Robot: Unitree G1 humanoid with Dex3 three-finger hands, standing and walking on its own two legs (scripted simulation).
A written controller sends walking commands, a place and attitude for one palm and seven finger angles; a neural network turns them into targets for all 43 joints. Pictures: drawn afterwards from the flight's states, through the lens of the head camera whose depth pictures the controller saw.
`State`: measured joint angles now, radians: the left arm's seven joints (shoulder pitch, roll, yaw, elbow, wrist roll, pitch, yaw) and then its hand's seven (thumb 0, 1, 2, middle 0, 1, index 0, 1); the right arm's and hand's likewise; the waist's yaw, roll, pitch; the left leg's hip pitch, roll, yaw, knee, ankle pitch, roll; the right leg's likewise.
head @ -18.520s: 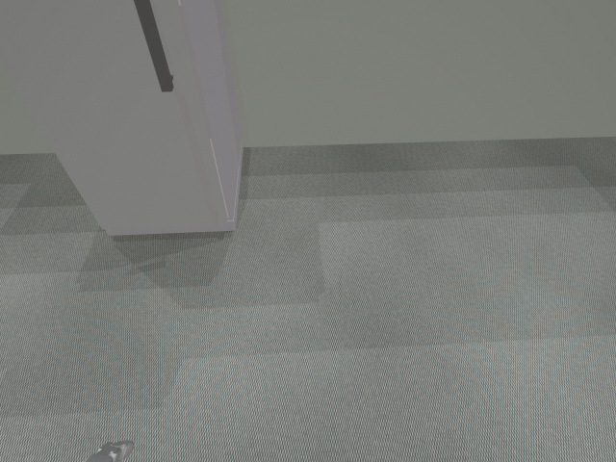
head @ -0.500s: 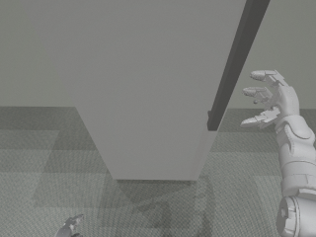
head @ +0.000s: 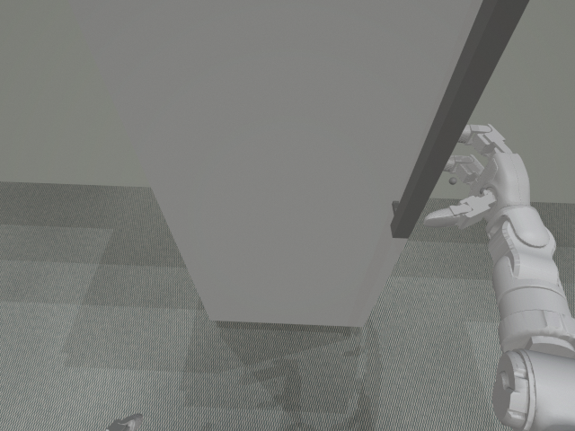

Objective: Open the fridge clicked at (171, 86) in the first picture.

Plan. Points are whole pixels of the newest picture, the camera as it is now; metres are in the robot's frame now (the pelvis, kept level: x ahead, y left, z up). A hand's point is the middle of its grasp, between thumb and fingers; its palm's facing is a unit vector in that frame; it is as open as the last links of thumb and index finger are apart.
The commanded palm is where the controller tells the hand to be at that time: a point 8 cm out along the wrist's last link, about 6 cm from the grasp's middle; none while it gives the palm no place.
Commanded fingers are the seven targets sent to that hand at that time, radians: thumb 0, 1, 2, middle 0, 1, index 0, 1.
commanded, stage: feel for the door with the fingertips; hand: right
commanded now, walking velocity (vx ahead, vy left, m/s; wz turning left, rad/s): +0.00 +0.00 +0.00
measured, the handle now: (438, 125) +0.49 -0.13 +0.18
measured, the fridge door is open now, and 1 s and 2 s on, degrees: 0 0 0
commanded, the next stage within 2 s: slide the fingers in behind the handle in 0.58 s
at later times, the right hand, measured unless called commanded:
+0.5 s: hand (458, 178) +0.44 -0.17 +0.13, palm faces -0.07 +1.00 +0.00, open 14.0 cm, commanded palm +0.43 -0.22 +0.13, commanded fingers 0.00 0.50 -0.30 0.30 1.20 0.30 1.20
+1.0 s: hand (453, 177) +0.45 -0.16 +0.13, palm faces -0.09 +1.00 +0.00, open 13.9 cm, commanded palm +0.42 -0.21 +0.13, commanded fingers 0.00 0.50 -0.30 0.30 1.20 0.30 1.20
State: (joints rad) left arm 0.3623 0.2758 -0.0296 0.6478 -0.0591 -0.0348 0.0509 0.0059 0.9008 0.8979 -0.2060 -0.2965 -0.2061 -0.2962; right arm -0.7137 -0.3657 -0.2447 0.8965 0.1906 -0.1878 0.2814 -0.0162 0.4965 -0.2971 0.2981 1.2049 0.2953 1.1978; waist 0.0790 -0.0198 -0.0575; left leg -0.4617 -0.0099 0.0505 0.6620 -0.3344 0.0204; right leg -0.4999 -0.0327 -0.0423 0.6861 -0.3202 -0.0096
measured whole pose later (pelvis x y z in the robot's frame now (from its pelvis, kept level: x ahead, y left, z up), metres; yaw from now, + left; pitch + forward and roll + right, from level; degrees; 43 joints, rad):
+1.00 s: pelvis +0.00 -0.01 +0.00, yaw +1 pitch +9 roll +1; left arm 0.39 0.26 -0.03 0.65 -0.05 -0.03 0.03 0.01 0.90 0.90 -0.21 -0.30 -0.21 -0.30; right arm -0.76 -0.36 -0.24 0.96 0.17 -0.23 0.25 -0.02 0.50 -0.30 0.32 1.23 0.32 1.21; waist 0.09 -0.02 -0.07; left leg -0.50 -0.01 0.04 0.68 -0.34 0.01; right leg -0.54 -0.03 -0.05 0.72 -0.33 -0.02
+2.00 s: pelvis +0.00 +0.01 +0.00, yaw +0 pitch +7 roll +0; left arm 0.34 0.26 -0.02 0.64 -0.05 -0.03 0.03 0.01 0.90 0.90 -0.20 -0.30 -0.20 -0.30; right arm -0.68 -0.25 -0.17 0.84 0.17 -0.19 0.16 -0.02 0.50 -0.30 0.30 1.20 0.30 1.20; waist 0.07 -0.03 -0.06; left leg -0.44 -0.01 0.05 0.66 -0.34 0.03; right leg -0.47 -0.03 -0.04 0.67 -0.32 0.00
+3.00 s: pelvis +0.00 +0.00 +0.00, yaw +0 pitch +7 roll +1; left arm 0.34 0.25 -0.02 0.65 -0.05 -0.04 0.02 0.01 0.90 0.90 -0.21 -0.30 -0.21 -0.30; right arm -0.69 -0.23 -0.16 0.83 0.15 -0.20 0.13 -0.01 -0.05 -0.53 0.36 1.28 0.35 1.28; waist 0.07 -0.02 -0.06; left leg -0.44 -0.01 0.04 0.66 -0.34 0.02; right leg -0.47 -0.03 -0.05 0.68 -0.32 -0.01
